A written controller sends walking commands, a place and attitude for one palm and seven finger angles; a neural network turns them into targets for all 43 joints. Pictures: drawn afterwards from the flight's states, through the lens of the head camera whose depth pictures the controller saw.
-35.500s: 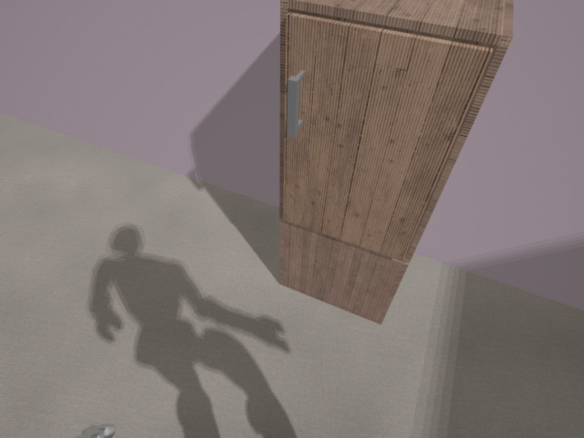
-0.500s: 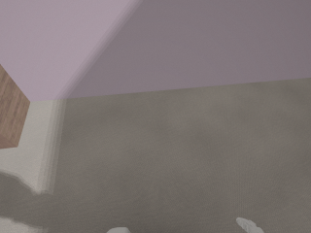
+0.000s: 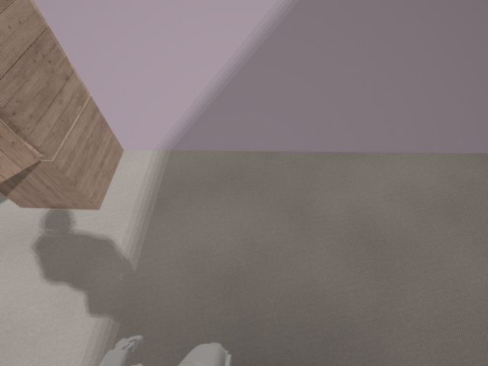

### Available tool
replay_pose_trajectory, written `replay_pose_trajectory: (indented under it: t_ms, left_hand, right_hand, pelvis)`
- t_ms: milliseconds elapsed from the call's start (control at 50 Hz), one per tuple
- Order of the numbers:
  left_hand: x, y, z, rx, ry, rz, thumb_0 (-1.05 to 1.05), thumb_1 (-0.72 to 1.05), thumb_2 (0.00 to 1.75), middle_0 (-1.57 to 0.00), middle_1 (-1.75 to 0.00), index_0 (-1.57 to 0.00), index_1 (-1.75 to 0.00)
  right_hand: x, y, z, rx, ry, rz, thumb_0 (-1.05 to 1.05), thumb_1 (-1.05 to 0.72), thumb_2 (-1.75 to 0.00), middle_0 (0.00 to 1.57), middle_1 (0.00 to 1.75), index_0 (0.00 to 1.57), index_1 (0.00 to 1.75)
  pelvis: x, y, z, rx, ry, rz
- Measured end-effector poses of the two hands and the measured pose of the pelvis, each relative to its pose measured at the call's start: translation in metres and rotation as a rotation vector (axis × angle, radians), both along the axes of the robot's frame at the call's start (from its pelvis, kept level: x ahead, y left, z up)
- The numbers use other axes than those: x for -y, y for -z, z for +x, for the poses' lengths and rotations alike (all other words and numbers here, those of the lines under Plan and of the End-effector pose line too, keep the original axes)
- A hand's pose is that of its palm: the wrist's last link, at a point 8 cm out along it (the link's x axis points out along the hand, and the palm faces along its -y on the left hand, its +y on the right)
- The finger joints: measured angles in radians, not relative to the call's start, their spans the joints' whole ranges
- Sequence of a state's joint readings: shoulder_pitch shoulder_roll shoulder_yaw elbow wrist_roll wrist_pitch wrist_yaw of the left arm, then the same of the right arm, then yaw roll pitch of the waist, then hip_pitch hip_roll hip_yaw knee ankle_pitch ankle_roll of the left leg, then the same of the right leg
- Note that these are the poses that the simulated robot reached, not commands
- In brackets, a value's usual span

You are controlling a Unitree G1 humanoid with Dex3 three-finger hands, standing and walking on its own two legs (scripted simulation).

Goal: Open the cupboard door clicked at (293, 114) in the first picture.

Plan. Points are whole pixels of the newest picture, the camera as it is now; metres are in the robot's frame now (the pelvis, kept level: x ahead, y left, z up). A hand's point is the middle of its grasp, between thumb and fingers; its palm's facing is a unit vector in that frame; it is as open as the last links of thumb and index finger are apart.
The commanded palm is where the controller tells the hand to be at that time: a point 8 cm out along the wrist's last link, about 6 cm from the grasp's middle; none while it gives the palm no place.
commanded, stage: turn to face it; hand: left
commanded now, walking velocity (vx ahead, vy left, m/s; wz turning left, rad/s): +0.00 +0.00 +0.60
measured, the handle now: out of the picture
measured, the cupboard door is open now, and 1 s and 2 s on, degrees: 48 48 48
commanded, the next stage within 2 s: take the last steps up to it in 1.08 s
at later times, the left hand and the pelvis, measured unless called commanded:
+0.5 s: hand out of the picture +0.00 +0.25 -0.18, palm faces +0.36 -0.90 -0.24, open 7.4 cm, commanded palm none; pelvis +0.02 +0.03 +0.00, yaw +19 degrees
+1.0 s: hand out of the picture +0.06 +0.19 -0.14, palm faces +0.54 -0.80 -0.28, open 7.4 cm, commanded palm none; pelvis +0.08 -0.03 +0.01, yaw +35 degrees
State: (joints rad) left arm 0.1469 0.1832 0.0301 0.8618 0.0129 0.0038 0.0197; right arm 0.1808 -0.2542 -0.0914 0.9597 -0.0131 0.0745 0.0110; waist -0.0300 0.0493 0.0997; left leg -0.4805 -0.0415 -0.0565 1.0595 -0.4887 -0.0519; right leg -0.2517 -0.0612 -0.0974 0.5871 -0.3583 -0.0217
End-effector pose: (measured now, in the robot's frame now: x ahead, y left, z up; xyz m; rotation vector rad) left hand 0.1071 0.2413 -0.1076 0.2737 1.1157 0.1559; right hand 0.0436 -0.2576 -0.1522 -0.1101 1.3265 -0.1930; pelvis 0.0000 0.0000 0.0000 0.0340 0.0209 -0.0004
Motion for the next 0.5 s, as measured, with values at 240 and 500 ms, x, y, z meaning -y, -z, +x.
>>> replay_pose_trajectory:
  t_ms: [240, 500]
  left_hand:
    - [0.004, 0.015, -0.086, -0.117, -0.246, -0.047, 0.00, 0.92, 0.90, -0.20, -0.30, -0.20, -0.30]
    - [-0.047, 0.042, -0.127, -0.172, -0.440, -0.093, 0.01, 0.91, 0.90, -0.20, -0.30, -0.20, -0.30]
  right_hand:
    - [-0.004, -0.018, 0.093, 0.041, -0.234, -0.026, 0.01, -0.91, -0.90, 0.19, 0.30, 0.20, 0.30]
    - [-0.077, -0.041, 0.175, 0.214, -0.455, -0.089, 0.00, -0.91, -0.90, 0.20, 0.30, 0.20, 0.30]
  pelvis:
    - [0.009, -0.004, 0.013, 0.016, -0.180, 0.012]
    - [-0.026, 0.004, 0.024, 0.020, -0.326, -0.039]
